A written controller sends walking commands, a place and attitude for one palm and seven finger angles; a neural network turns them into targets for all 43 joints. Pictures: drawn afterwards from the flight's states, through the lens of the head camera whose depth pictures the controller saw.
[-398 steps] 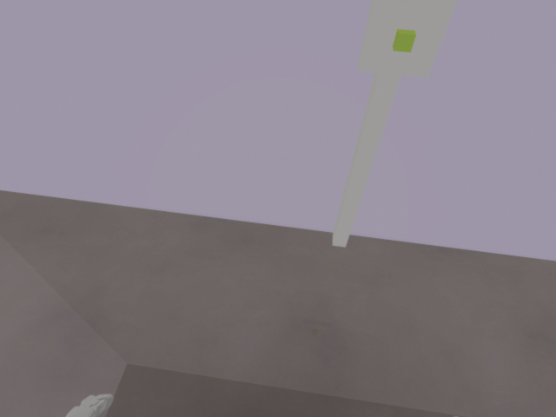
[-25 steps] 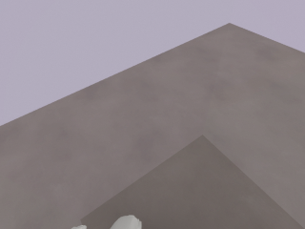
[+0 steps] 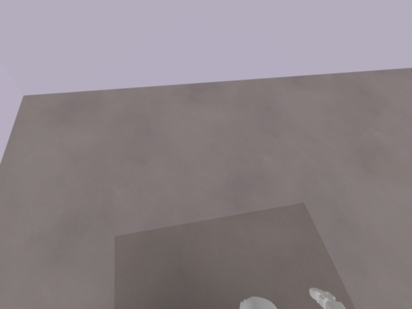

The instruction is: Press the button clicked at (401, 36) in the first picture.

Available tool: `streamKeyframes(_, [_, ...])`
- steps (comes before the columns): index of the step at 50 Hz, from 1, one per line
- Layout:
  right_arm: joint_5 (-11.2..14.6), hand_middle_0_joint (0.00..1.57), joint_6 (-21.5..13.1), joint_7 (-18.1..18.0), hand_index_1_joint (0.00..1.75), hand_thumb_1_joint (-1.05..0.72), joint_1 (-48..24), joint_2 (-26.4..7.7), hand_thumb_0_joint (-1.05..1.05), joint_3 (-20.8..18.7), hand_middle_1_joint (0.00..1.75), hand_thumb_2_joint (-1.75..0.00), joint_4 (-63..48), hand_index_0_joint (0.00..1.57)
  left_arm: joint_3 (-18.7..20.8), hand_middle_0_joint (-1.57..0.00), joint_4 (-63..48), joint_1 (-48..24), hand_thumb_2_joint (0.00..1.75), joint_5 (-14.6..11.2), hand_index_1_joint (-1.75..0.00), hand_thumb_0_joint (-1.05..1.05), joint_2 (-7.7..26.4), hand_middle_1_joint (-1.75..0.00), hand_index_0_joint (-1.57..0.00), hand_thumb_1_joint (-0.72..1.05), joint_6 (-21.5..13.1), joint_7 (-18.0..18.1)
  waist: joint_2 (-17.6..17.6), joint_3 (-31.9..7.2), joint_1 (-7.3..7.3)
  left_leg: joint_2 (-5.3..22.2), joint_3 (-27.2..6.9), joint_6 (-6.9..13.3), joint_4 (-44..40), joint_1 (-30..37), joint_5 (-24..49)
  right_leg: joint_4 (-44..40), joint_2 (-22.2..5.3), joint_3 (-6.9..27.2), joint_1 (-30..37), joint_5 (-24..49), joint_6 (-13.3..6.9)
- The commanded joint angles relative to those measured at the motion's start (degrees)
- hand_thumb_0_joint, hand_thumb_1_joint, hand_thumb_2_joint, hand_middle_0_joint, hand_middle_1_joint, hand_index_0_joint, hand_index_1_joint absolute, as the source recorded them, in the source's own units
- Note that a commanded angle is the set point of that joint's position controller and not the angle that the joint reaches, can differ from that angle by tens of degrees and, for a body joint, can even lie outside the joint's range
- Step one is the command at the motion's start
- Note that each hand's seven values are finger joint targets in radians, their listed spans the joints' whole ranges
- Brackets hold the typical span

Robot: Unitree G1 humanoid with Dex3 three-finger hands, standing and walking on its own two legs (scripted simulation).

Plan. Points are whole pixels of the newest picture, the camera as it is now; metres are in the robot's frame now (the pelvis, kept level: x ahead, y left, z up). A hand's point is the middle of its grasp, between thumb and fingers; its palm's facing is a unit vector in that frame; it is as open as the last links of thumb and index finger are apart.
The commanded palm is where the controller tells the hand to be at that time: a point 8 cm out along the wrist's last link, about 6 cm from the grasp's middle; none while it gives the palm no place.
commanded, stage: turn to face it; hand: left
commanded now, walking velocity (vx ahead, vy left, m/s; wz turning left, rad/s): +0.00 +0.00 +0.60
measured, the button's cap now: out of the picture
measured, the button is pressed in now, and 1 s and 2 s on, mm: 0 0 0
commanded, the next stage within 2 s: none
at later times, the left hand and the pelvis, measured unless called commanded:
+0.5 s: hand out of the picture +0.04 +0.15 -0.13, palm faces +0.28 -0.92 -0.29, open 7.4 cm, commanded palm none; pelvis -0.02 -0.06 +0.01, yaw +18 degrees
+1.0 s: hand out of the picture -0.14 +0.20 -0.17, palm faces +0.61 -0.76 -0.24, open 7.4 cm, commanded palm none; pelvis -0.06 -0.01 +0.01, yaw +35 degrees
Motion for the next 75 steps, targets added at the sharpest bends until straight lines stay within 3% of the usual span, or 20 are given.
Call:
streamKeyframes(1, [0.08,0.20,-0.91,-1.02,0.30,-0.90,3.81,-11.95,0.00,-3.31,0.30,-0.90,-2.89,0.20,0.76,-0.20,-5.45,-1.31,0.90,0.06,-0.30,0.00,3.72,-0.30,-0.20,0.90,-1.71,0.35,9.67,-7.43,-2.53,12.84,-13.71,6.23,-11.34,6.87,26.21,-2.16,0.86,2.51,-2.73,3.51,0.65])
streamKeyframes(9, [-0.47,0.20,-0.23,-0.81,0.30,-0.90,6.57,-12.26,0.00,-4.21,0.30,-0.90,-2.50,0.20,0.27,-0.20,-8.96,-6.67,0.90,-0.46,-0.30,0.00,2.31,-0.30,-0.20,0.90,-2.22,0.80,11.75,-7.48,-3.82,12.26,-22.44,7.83,-10.24,5.20,22.62,-17.57,4.20,3.09,2.41,-0.04,-0.09])
streamKeyframes(14, [0.07,0.20,0.20,-0.59,0.30,-0.90,4.67,-11.00,0.00,-4.55,0.30,-0.90,-3.46,0.20,0.72,-0.20,-7.80,0.19,0.90,-0.93,-0.30,0.00,3.51,-0.30,-0.20,0.90,-3.54,1.27,9.25,-10.30,-0.13,7.39,-23.35,3.35,-3.01,-4.61,19.05,-42.46,5.11,2.54,21.83,12.53,-1.39])
streamKeyframes(16, [0.54,0.20,0.06,-0.25,0.30,-0.90,6.74,-4.78,0.00,-3.50,0.30,-0.90,-5.11,0.20,2.14,-0.20,-8.08,1.81,0.90,0.43,-0.30,0.00,12.48,-0.30,-0.20,0.90,-4.38,1.96,-16.54,-11.45,0.76,-5.43,-6.10,-5.52,19.93,-22.93,-17.53,-50.94,-20.94,26.11,32.25,20.89,-11.08])
streamKeyframes(17, [0.06,0.20,0.53,-0.32,0.30,-0.90,5.27,-8.28,0.00,-4.37,0.30,-0.90,-4.96,0.20,1.86,-0.20,-8.67,0.59,0.90,0.01,-0.30,0.00,11.53,-0.30,-0.20,0.90,-3.89,2.21,-9.64,-10.12,0.75,-1.68,-8.17,-4.93,30.36,-19.27,-18.05,-50.27,-23.19,22.69,23.24,23.20,-14.55])
streamKeyframes(21, [-0.47,0.20,2.28,1.00,0.30,-0.90,9.00,-6.78,0.00,-4.21,0.30,-0.90,-0.37,0.20,-0.13,-0.20,-9.66,-7.82,0.90,-0.18,-0.30,0.00,4.56,-0.30,-0.20,0.90,-4.17,1.65,-7.30,-2.59,-3.92,1.18,-4.74,-6.36,40.93,-18.49,-5.08,-49.36,-10.37,5.40,15.65,19.00,-10.20])
streamKeyframes(34, [0.51,0.20,1.34,1.23,0.30,-0.90,1.02,-4.61,0.00,-2.39,0.30,-0.90,-2.19,0.20,1.50,-0.20,-5.04,2.08,0.90,0.93,-0.30,0.00,8.86,-0.30,-0.20,0.90,-3.48,1.51,-10.67,-6.02,1.06,2.25,3.43,-6.28,13.49,-9.26,-10.25,-42.94,-15.07,-2.41,23.19,32.25,-12.23])
streamKeyframes(37, [0.44,0.20,0.39,0.94,0.30,-0.90,5.43,-6.11,0.00,-2.56,0.30,-0.90,-1.58,0.20,1.76,-0.20,-4.27,1.46,0.90,0.32,-0.30,0.00,8.76,-0.30,-0.20,0.90,-3.04,1.16,-7.08,-9.55,-1.41,1.51,4.04,-5.04,-1.83,0.43,-0.39,-33.75,-13.81,-6.61,21.72,32.56,-8.46])
streamKeyframes(38, [0.30,0.20,-0.25,0.90,0.30,-0.90,8.86,-9.28,0.00,-3.30,0.30,-0.90,-0.75,0.20,1.65,-0.20,-4.69,1.97,0.90,-0.20,-0.30,0.00,7.59,-0.30,-0.20,0.90,-2.73,1.03,0.59,-12.22,-3.65,4.52,-0.27,-3.72,-8.85,10.61,9.16,-24.38,-11.87,-8.09,14.26,26.04,-5.54])
streamKeyframes(39, [0.02,0.20,-0.83,0.45,0.30,-0.90,12.20,-16.29,0.00,-5.03,0.30,-0.90,-0.60,0.20,0.80,-0.20,-7.17,1.00,0.90,-0.64,-0.30,0.00,3.51,-0.30,-0.20,0.90,-2.55,0.53,20.23,-12.62,-5.88,20.83,-22.25,3.01,-10.83,19.96,31.27,-10.99,-2.97,-9.00,-4.88,-6.00,-0.30])
streamKeyframes(40, [0.36,0.20,-0.32,-0.13,0.30,-0.90,15.80,-18.94,0.00,-5.44,0.30,-0.90,0.82,0.20,-0.15,-0.20,-8.79,-3.41,0.90,-0.09,-0.30,0.00,3.16,-0.30,-0.20,0.90,-1.93,0.76,19.35,-13.55,-7.48,25.61,-25.12,8.74,-9.90,18.37,42.38,-3.10,-0.86,-2.59,-7.73,-14.46,-0.14])
streamKeyframes(46, [0.13,0.20,-0.93,-1.42,0.30,-0.90,4.55,-11.76,0.00,-2.85,0.30,-0.90,-2.25,0.20,0.90,-0.20,-4.71,-1.58,0.90,0.06,-0.30,0.00,4.43,-0.30,-0.20,0.90,-1.57,0.18,11.93,-6.68,-2.30,13.13,-13.31,4.65,-11.79,7.77,27.08,3.02,-0.19,2.49,-5.50,4.00,0.03])
streamKeyframes(59, [-0.46,0.20,-0.05,-1.06,0.30,-0.90,8.62,-11.98,0.00,-4.08,0.30,-0.90,-1.72,0.20,0.38,-0.20,-8.19,-6.77,0.90,-0.45,-0.30,0.00,2.60,-0.30,-0.20,0.90,-2.06,0.98,11.41,-6.93,-4.24,12.30,-26.36,8.21,-12.06,6.38,16.91,-16.65,4.00,3.89,0.49,-0.42,-0.18])
streamKeyframes(64, [-0.15,0.20,0.52,-0.73,0.30,-0.90,5.56,-11.21,0.00,-4.48,0.30,-0.90,-2.63,0.20,0.56,-0.20,-7.10,0.22,0.90,-1.04,-0.30,0.00,2.99,-0.30,-0.20,0.90,-3.04,1.37,10.85,-9.79,-0.92,7.71,-26.82,4.66,-7.15,-2.11,16.94,-37.36,6.70,2.34,17.74,8.72,-1.67])
streamKeyframes(65, [0.27,0.20,0.56,-0.53,0.30,-0.90,5.83,-9.52,0.00,-4.29,0.30,-0.90,-2.91,0.20,1.03,-0.20,-6.71,2.10,0.90,-0.90,-0.30,0.00,4.71,-0.30,-0.20,0.90,-3.50,1.60,6.73,-10.54,0.08,4.96,-24.95,1.89,-3.78,-8.52,9.92,-45.67,3.59,4.76,26.09,11.84,-2.55])
streamKeyframes(66, [0.76,0.20,0.50,-0.23,0.30,-0.90,7.43,-5.51,0.00,-3.74,0.30,-0.90,-3.50,0.20,2.06,-0.20,-6.95,3.10,0.90,0.04,-0.30,0.00,9.73,-0.30,-0.20,0.90,-4.11,2.01,-8.66,-11.47,0.63,-2.07,-14.86,-2.91,8.39,-19.72,-5.75,-52.94,-11.13,18.71,34.39,7.13,-7.08])
streamKeyframes(67, [0.34,0.20,0.58,-0.36,0.30,-0.90,6.69,-6.21,0.00,-3.94,0.30,-0.90,-4.61,0.20,2.26,-0.20,-8.08,1.16,0.90,0.28,-0.30,0.00,12.79,-0.30,-0.20,0.90,-3.83,2.23,-14.01,-9.55,0.53,-5.22,-7.93,-5.27,22.50,-22.02,-17.02,-53.97,-22.83,27.87,26.58,11.19,-13.29])
streamKeyframes(68, [-0.32,0.20,0.94,-0.12,0.30,-0.90,5.95,-8.05,0.00,-4.46,0.30,-0.90,-4.25,0.20,1.52,-0.20,-8.81,-1.41,0.90,0.01,-0.30,0.00,10.73,-0.30,-0.20,0.90,-3.39,2.39,-6.86,-6.92,-0.64,-2.36,-9.51,-4.56,30.74,-19.44,-15.31,-53.05,-21.00,22.37,18.95,11.22,-14.75])
streamKeyframes(71, [-0.57,0.20,2.18,0.79,0.30,-0.90,9.58,-7.02,0.00,-4.49,0.30,-0.90,-0.06,0.20,-0.08,-0.20,-9.26,-7.42,0.90,-0.36,-0.30,0.00,4.99,-0.30,-0.20,0.90,-4.14,1.77,-6.19,-2.07,-4.28,0.27,-6.45,-5.95,39.15,-18.72,-5.61,-50.86,-10.94,8.84,15.40,15.79,-10.62])
streamKeyframes(75, [-0.32,0.20,2.65,1.11,0.30,-0.90,8.47,-6.26,0.00,-4.06,0.30,-0.90,0.50,0.20,-0.17,-0.20,-7.39,-2.19,0.90,-0.18,-0.30,0.00,4.51,-0.30,-0.20,0.90,-4.45,1.73,-8.29,-1.75,-2.43,1.27,-4.17,-7.40,39.36,-19.21,-2.44,-49.85,-9.95,2.75,18.42,20.86,-9.82])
